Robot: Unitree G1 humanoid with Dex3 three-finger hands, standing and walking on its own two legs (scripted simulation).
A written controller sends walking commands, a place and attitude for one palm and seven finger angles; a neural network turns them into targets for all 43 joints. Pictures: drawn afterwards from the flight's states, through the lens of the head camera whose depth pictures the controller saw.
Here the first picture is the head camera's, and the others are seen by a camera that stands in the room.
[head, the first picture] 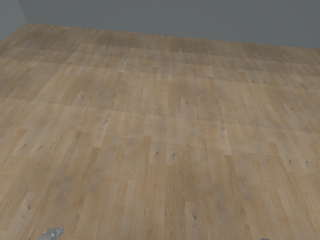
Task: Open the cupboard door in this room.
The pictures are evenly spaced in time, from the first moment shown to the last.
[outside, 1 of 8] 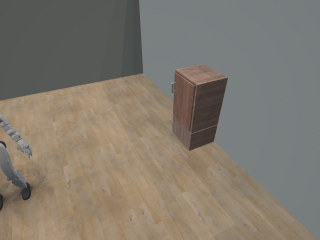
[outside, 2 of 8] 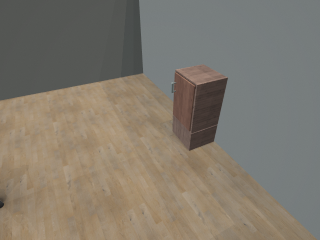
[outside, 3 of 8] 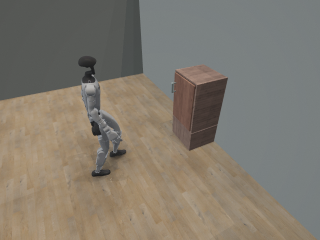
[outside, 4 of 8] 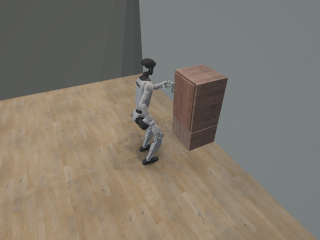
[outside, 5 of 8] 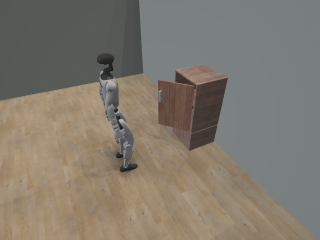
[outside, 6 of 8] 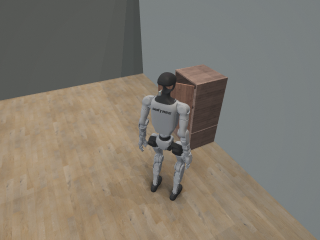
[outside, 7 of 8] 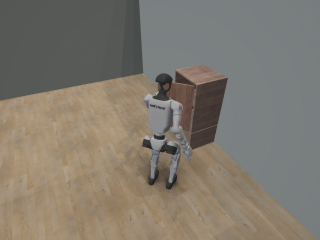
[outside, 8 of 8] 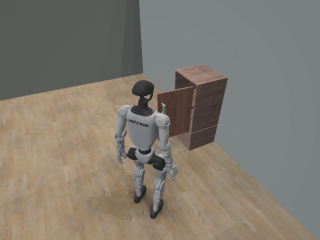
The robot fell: no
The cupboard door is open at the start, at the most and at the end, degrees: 0 88 87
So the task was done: yes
